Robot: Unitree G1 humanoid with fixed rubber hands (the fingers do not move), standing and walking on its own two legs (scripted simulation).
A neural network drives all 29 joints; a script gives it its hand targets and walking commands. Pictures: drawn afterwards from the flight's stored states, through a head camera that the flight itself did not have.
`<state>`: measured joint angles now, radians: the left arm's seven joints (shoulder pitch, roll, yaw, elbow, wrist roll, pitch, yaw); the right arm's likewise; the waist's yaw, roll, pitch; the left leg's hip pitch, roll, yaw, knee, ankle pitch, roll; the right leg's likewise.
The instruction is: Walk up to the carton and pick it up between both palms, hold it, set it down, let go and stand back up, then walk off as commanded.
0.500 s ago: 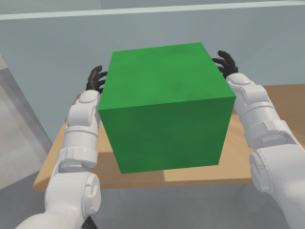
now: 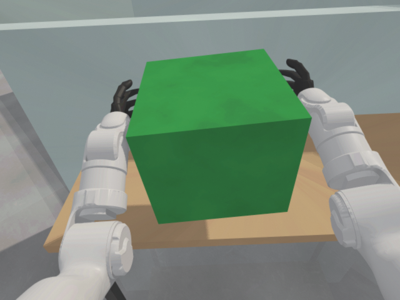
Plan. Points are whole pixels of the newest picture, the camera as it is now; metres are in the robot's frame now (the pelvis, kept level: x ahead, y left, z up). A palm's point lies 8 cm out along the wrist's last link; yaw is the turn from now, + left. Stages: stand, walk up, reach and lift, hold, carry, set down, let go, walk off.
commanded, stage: hold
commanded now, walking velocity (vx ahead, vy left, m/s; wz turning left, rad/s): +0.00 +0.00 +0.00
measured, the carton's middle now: (213, 132) +0.40 +0.00 +0.18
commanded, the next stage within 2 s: none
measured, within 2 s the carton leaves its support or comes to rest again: neither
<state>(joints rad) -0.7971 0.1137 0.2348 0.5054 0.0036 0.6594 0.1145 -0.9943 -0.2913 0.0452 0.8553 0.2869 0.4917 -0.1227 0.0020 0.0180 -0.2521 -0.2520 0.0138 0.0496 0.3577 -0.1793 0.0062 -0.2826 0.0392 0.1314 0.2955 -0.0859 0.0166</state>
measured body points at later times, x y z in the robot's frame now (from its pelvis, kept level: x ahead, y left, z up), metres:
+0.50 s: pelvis -0.01 +0.00 +0.00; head -0.09 +0.00 +0.44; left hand +0.38 +0.18 +0.25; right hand +0.40 -0.17 +0.27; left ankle +0.00 +0.11 -0.75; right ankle +0.04 -0.13 -0.75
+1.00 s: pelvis -0.01 +0.00 +0.00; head -0.09 +0.00 +0.44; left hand +0.38 +0.18 +0.25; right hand +0.40 -0.17 +0.27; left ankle +0.00 +0.11 -0.75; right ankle +0.04 -0.13 -0.75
